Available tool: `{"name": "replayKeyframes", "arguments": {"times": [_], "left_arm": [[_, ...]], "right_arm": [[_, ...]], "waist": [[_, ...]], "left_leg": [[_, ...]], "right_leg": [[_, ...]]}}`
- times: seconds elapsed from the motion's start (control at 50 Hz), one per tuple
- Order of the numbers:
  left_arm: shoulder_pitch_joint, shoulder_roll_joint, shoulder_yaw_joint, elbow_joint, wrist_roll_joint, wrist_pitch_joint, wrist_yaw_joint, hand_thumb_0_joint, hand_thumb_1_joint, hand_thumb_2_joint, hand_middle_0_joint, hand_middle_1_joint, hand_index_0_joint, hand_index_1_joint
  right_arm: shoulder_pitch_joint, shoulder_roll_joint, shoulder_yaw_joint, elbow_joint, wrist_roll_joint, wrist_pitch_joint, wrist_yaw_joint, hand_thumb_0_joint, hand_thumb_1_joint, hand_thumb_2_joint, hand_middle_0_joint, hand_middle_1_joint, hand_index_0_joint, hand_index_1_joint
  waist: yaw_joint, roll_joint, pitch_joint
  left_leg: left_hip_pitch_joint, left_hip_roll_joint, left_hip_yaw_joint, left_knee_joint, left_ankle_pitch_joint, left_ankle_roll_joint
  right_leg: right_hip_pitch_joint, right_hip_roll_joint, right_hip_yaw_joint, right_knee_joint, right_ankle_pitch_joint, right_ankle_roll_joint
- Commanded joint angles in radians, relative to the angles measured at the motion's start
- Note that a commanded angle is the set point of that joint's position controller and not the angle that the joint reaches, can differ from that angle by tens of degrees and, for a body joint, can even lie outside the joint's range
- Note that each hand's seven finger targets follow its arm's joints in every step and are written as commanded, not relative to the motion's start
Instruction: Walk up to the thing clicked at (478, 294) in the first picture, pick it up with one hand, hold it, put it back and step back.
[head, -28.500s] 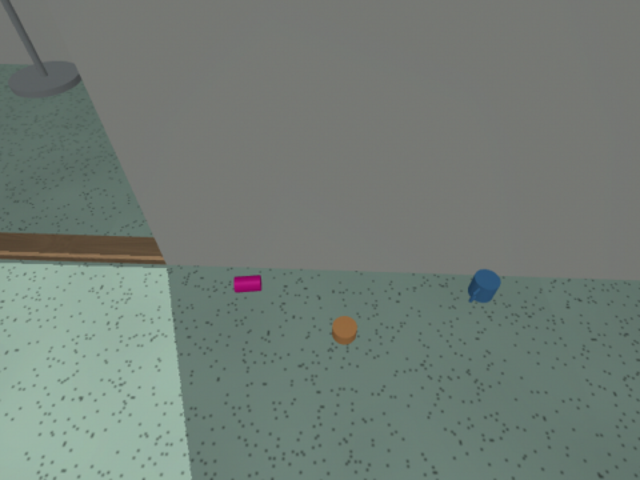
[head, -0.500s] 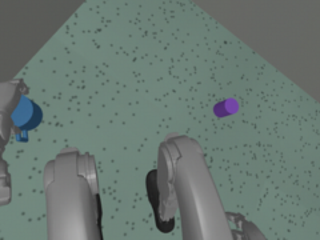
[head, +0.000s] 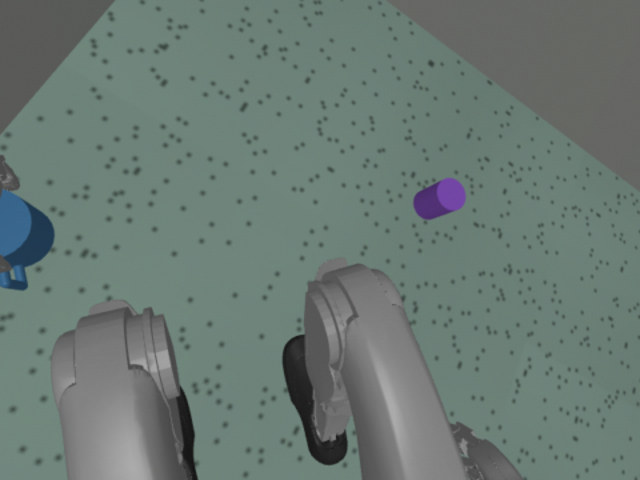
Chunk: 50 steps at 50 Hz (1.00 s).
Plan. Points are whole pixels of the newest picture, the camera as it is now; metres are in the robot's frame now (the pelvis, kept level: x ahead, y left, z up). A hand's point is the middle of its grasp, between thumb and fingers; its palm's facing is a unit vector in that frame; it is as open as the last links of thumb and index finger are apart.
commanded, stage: open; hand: left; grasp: from above
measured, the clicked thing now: (6, 242) +0.41 +0.31 -0.27
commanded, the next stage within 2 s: withdraw in 0.98 s
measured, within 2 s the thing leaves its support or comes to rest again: neither
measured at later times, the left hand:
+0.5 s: hand out of the picture +0.43 +0.32 -0.21, palm faces -0.43 -0.10 -0.90, open 13.3 cm
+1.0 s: hand out of the picture +0.43 +0.32 -0.21, palm faces -0.45 -0.13 -0.88, open 13.8 cm
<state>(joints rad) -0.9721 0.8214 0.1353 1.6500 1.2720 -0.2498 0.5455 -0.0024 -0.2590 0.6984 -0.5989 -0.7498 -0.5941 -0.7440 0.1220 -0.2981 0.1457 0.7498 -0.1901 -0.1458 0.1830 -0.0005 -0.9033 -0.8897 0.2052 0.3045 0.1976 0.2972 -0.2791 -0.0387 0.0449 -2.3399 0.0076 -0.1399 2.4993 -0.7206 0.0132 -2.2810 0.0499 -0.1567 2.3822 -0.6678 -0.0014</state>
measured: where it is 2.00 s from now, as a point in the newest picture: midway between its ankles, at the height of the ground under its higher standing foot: (251, 446)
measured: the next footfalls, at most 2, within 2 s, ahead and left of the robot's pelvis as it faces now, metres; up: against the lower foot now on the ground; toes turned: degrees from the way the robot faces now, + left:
none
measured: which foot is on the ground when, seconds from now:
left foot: down 0.00-1.00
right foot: down 0.00-1.00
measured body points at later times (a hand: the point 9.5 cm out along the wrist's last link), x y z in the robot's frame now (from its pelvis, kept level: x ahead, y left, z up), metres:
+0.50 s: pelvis -0.01 +0.00 -0.01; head +0.24 +0.10 +0.36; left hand +0.45 +0.32 -0.16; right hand +0.03 -0.26 -0.08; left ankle +0.07 +0.12 -0.28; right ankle +0.10 -0.11 -0.28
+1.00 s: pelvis +0.00 +0.00 +0.00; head +0.26 +0.09 +0.36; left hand +0.45 +0.32 -0.16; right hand +0.04 -0.27 -0.08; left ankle +0.07 +0.12 -0.28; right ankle +0.10 -0.11 -0.28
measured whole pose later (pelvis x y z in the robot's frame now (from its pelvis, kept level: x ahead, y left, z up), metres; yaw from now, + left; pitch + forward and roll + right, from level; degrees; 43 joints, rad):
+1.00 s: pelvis +0.00 +0.00 +0.00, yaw -1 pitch +31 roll -11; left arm -0.96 0.87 0.14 1.62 1.27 -0.26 0.56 0.00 -0.56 1.06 -0.11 -1.15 -0.12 -1.14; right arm 0.13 -0.32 0.17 0.75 -0.21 -0.19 0.23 0.00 -0.90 -0.89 0.20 0.30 0.20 0.30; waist -0.29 -0.06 0.08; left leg -2.34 0.00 -0.17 2.51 -0.72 0.01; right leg -2.26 0.05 -0.19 2.36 -0.66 0.00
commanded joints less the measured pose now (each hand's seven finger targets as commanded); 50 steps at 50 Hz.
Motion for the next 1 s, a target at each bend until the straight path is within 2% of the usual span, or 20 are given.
{"name": "replayKeyframes", "arguments": {"times": [0.0,0.04,0.08,0.1,0.12,0.14,0.16,0.32,0.4,0.42,0.54,0.58,0.68,0.72,0.76,0.8,0.82,0.86,0.88,0.98], "left_arm": [[-0.289,0.298,0.023,-0.117,-0.002,-0.028,0.053,0.000,0.522,0.977,-0.845,-0.939,-0.873,-0.909],[-0.266,0.291,0.024,-0.080,0.004,-0.035,0.061,0.000,0.362,0.985,-0.685,-0.947,-0.713,-0.925],[-0.281,0.277,0.003,-0.063,0.019,-0.038,0.068,0.000,0.202,0.915,-0.525,-0.968,-0.553,-0.930],[-0.302,0.333,0.041,-0.089,0.022,-0.045,0.077,0.000,0.122,0.926,-0.468,-0.983,-0.502,-0.947],[-0.302,0.304,0.009,-0.078,0.035,-0.044,0.076,0.000,0.042,0.926,-0.438,-0.971,-0.467,-0.941],[-0.327,0.300,0.003,-0.077,0.034,-0.045,0.078,0.000,-0.030,0.917,-0.406,-0.973,-0.437,-0.939],[-0.316,0.315,0.012,-0.089,0.039,-0.045,0.086,0.000,-0.080,0.948,-0.380,-0.980,-0.405,-0.954],[-0.304,0.291,-0.011,-0.041,0.056,-0.014,0.123,0.000,-0.305,1.033,-0.194,-1.097,-0.218,-1.070],[-0.301,0.294,-0.006,-0.045,0.032,0.007,0.130,0.000,-0.419,1.115,-0.123,-1.152,-0.136,-1.137],[-0.286,0.307,0.018,-0.055,0.027,0.012,0.134,0.000,-0.427,1.144,-0.119,-1.161,-0.129,-1.149],[-0.320,0.268,-0.013,-0.065,0.004,0.031,0.107,0.000,-0.439,1.100,-0.096,-1.171,-0.114,-1.150],[-0.308,0.301,0.009,-0.091,-0.004,0.029,0.102,0.000,-0.452,1.108,-0.093,-1.164,-0.106,-1.149],[-0.303,0.286,-0.011,-0.101,-0.024,0.020,0.072,0.000,-0.482,1.062,-0.080,-1.140,-0.093,-1.125],[-0.303,0.322,0.019,-0.165,-0.029,0.011,0.068,0.000,-0.472,1.059,-0.080,-1.134,-0.094,-1.117],[-0.264,0.306,0.019,-0.134,-0.040,0.005,0.063,0.000,-0.474,1.102,-0.088,-1.161,-0.098,-1.150],[-0.259,0.321,0.040,-0.151,-0.041,-0.007,0.062,0.000,-0.465,1.103,-0.089,-1.160,-0.099,-1.148],[-0.257,0.308,0.017,-0.133,-0.037,-0.008,0.055,0.000,-0.468,1.108,-0.089,-1.162,-0.098,-1.151],[-0.259,0.306,0.026,-0.151,-0.031,-0.015,0.055,0.000,-0.463,1.098,-0.087,-1.152,-0.097,-1.140],[-0.261,0.317,0.034,-0.173,-0.038,-0.020,0.058,0.000,-0.465,1.115,-0.090,-1.158,-0.098,-1.148],[-0.273,0.294,0.005,-0.143,-0.012,-0.019,0.067,0.000,-0.458,1.127,-0.094,-1.155,-0.099,-1.148]], "right_arm": [[0.231,-0.294,-0.072,-0.005,0.004,-0.019,-0.003,0.000,-0.889,-0.891,0.201,0.300,0.200,0.300],[0.220,-0.290,-0.067,-0.004,0.002,-0.020,-0.003,0.000,-0.883,-0.890,0.201,0.300,0.201,0.300],[0.220,-0.288,-0.060,0.001,-0.005,-0.025,0.001,0.000,-0.882,-0.889,0.201,0.300,0.201,0.300],[0.215,-0.300,-0.064,-0.011,-0.009,-0.028,0.000,0.000,-0.882,-0.890,0.201,0.300,0.201,0.300],[0.218,-0.298,-0.061,-0.006,-0.008,-0.031,0.000,0.000,-0.883,-0.890,0.201,0.300,0.201,0.300],[0.216,-0.297,-0.060,-0.005,-0.010,-0.037,0.003,0.000,-0.881,-0.889,0.201,0.300,0.201,0.300],[0.214,-0.298,-0.060,0.000,-0.010,-0.039,0.003,0.000,-0.882,-0.890,0.201,0.300,0.201,0.300],[0.204,-0.305,-0.060,0.001,-0.017,-0.069,0.022,0.000,-0.884,-0.892,0.201,0.301,0.201,0.301],[0.201,-0.308,-0.063,0.007,-0.012,-0.079,0.030,0.000,-0.889,-0.895,0.201,0.301,0.201,0.301],[0.204,-0.314,-0.064,0.004,-0.013,-0.077,0.030,0.000,-0.887,-0.894,0.201,0.301,0.201,0.301],[0.212,-0.311,-0.061,0.011,-0.011,-0.080,0.050,0.000,-0.889,-0.895,0.201,0.301,0.201,0.301],[0.218,-0.316,-0.059,0.006,-0.011,-0.078,0.048,0.000,-0.890,-0.896,0.201,0.301,0.201,0.301],[0.227,-0.308,-0.053,0.009,-0.009,-0.080,0.054,0.000,-0.894,-0.898,0.201,0.301,0.201,0.301],[0.243,-0.312,-0.057,0.015,-0.008,-0.075,0.049,0.000,-0.890,-0.897,0.201,0.301,0.201,0.301],[0.237,-0.307,-0.054,0.014,-0.008,-0.072,0.050,0.000,-0.894,-0.899,0.201,0.301,0.201,0.301],[0.248,-0.313,-0.056,0.009,-0.009,-0.067,0.047,0.000,-0.891,-0.897,0.201,0.301,0.201,0.301],[0.242,-0.303,-0.052,0.013,-0.007,-0.066,0.048,0.000,-0.892,-0.898,0.201,0.301,0.201,0.301],[0.240,-0.310,-0.057,0.009,-0.009,-0.064,0.045,0.000,-0.889,-0.897,0.201,0.301,0.201,0.301],[0.234,-0.305,-0.058,0.010,-0.006,-0.060,0.044,0.000,-0.890,-0.897,0.201,0.301,0.201,0.301],[0.226,-0.308,-0.056,0.009,-0.008,-0.055,0.045,0.000,-0.890,-0.898,0.201,0.301,0.201,0.301]], "waist": [[-0.049,0.264,-0.638],[-0.037,0.285,-0.635],[-0.053,0.292,-0.618],[-0.055,0.278,-0.619],[-0.052,0.287,-0.591],[-0.067,0.296,-0.568],[-0.052,0.312,-0.580],[-0.063,0.343,-0.567],[-0.051,0.361,-0.570],[-0.041,0.357,-0.589],[-0.073,0.389,-0.592],[-0.060,0.394,-0.614],[-0.062,0.384,-0.609],[-0.052,0.374,-0.660],[-0.045,0.349,-0.664],[-0.046,0.319,-0.654],[-0.045,0.328,-0.644],[-0.050,0.345,-0.642],[-0.034,0.362,-0.664],[-0.058,0.353,-0.625]], "left_leg": [[0.398,-0.008,0.055,-0.224,0.182,0.030],[0.409,-0.004,0.050,-0.230,0.180,0.023],[0.409,-0.004,0.049,-0.220,0.175,0.025],[0.386,-0.002,0.049,-0.213,0.162,0.028],[0.378,-0.006,0.054,-0.212,0.137,0.027],[0.373,-0.005,0.052,-0.212,0.115,0.027],[0.393,-0.003,0.049,-0.225,0.117,0.023],[0.412,0.001,0.041,-0.230,0.116,0.017],[0.417,0.004,0.035,-0.239,0.123,0.013],[0.436,0.002,0.030,-0.253,0.141,0.010],[0.472,0.005,0.016,-0.251,0.172,0.004],[0.465,0.002,0.028,-0.248,0.187,0.009],[0.460,0.002,0.037,-0.237,0.182,0.012],[0.478,0.000,0.041,-0.227,0.236,0.012],[0.446,0.003,0.046,-0.223,0.231,0.019],[0.417,-0.001,0.052,-0.215,0.224,0.022],[0.410,0.002,0.052,-0.219,0.207,0.022],[0.438,-0.001,0.043,-0.230,0.206,0.016],[0.455,0.003,0.038,-0.240,0.211,0.014],[0.454,0.002,0.032,-0.238,0.192,0.014]], "right_leg": [[0.382,0.035,-0.044,-0.242,0.206,-0.021],[0.373,0.039,-0.052,-0.233,0.202,-0.026],[0.363,0.042,-0.054,-0.233,0.204,-0.023],[0.370,0.043,-0.052,-0.238,0.195,-0.021],[0.340,0.039,-0.048,-0.240,0.166,-0.025],[0.319,0.038,-0.050,-0.239,0.141,-0.026],[0.322,0.041,-0.053,-0.240,0.140,-0.028],[0.292,0.042,-0.064,-0.224,0.152,-0.028],[0.289,0.040,-0.062,-0.220,0.162,-0.030],[0.292,0.037,-0.073,-0.220,0.175,-0.028],[0.277,0.030,-0.079,-0.197,0.212,-0.030],[0.314,0.033,-0.071,-0.217,0.221,-0.029],[0.344,0.034,-0.061,-0.225,0.217,-0.032],[0.386,0.034,-0.061,-0.228,0.263,-0.030],[0.428,0.040,-0.054,-0.247,0.269,-0.024],[0.442,0.037,-0.053,-0.262,0.261,-0.022],[0.439,0.040,-0.047,-0.255,0.247,-0.024],[0.408,0.039,-0.060,-0.250,0.234,-0.030],[0.414,0.040,-0.061,-0.249,0.238,-0.030],[0.363,0.041,-0.068,-0.236,0.226,-0.031]]}}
